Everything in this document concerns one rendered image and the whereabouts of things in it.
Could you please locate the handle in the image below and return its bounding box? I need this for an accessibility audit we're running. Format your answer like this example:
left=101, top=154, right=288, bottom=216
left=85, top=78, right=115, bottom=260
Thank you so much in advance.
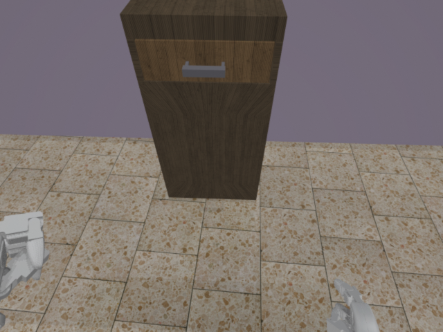
left=182, top=61, right=226, bottom=78

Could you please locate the drawer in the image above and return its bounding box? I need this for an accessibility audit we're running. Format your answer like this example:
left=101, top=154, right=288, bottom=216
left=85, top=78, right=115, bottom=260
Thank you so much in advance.
left=134, top=39, right=275, bottom=83

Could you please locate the right robot hand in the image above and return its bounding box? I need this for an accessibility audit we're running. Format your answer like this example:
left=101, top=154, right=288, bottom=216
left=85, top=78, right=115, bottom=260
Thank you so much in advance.
left=327, top=279, right=380, bottom=332

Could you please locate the cabinet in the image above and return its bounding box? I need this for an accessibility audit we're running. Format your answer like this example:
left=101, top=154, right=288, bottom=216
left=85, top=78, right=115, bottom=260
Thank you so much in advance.
left=120, top=0, right=287, bottom=200

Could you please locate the left robot hand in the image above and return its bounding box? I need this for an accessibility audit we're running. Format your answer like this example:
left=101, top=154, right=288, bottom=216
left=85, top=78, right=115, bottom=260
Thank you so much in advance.
left=0, top=211, right=50, bottom=301

